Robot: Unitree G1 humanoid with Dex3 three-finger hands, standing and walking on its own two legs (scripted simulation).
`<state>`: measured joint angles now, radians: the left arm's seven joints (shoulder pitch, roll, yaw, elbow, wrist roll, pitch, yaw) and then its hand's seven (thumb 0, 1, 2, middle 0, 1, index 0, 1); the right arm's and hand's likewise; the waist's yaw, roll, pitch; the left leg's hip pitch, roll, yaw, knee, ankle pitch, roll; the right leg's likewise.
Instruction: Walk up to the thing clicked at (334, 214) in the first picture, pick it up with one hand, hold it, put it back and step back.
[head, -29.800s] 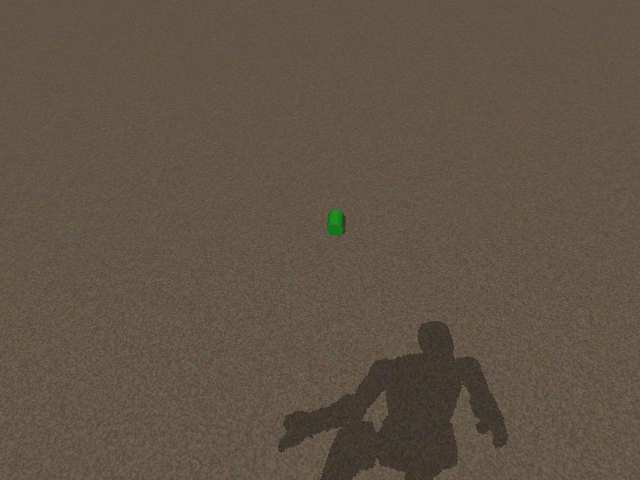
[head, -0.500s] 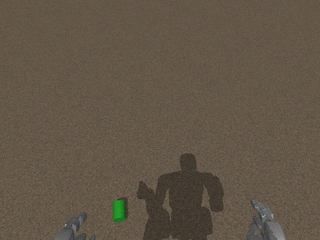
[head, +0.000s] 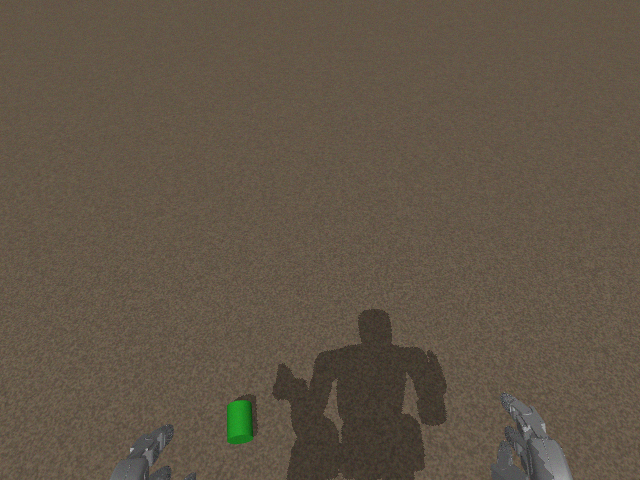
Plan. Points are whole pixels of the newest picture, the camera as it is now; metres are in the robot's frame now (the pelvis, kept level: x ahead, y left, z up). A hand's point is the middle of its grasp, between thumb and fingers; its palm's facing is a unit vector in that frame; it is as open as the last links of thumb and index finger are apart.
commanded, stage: home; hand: left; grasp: from above
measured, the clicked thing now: (239, 421) +0.46 +0.24 -0.68
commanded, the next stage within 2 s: stand in 0.88 s
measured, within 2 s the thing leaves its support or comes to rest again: neither
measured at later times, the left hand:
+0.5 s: hand out of the picture +0.16 +0.18 -0.05, palm faces +0.05 -0.98 -0.20, open 8.5 cm
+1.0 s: hand out of the picture +0.17 +0.18 -0.05, palm faces +0.04 -0.97 -0.22, open 7.4 cm
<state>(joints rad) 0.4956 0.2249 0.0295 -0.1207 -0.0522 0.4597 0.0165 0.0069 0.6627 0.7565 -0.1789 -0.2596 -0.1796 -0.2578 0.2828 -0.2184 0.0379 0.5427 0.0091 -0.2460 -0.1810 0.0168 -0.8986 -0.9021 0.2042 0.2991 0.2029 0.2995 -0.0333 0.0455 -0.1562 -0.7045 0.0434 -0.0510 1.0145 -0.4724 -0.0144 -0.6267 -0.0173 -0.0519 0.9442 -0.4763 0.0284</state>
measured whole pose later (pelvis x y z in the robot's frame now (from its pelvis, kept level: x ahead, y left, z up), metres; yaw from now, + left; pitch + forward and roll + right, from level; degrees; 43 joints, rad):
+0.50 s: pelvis +0.00 +0.00 +0.00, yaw +0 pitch +10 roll -3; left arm 0.50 0.23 0.03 -0.12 -0.05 0.46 0.02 0.01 0.71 0.79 -0.18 -0.27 -0.18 -0.27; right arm 0.29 -0.22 0.03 0.54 0.01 -0.24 -0.18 0.02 -0.90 -0.90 0.20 0.30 0.20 0.30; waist -0.04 0.05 -0.16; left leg -0.71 0.04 -0.05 1.02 -0.48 -0.01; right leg -0.63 -0.02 -0.05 0.95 -0.48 0.03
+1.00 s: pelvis +0.01 +0.00 +0.00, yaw +0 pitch +9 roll -3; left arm 0.48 0.23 0.02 -0.08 -0.03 0.40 0.02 0.01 0.89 0.89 -0.20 -0.30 -0.20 -0.30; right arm 0.27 -0.22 0.02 0.56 -0.02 -0.23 -0.17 0.02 -0.90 -0.90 0.20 0.30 0.20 0.30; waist -0.03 0.04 -0.13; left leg -0.68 0.04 -0.05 1.01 -0.48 -0.01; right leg -0.61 -0.02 -0.05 0.95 -0.49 0.03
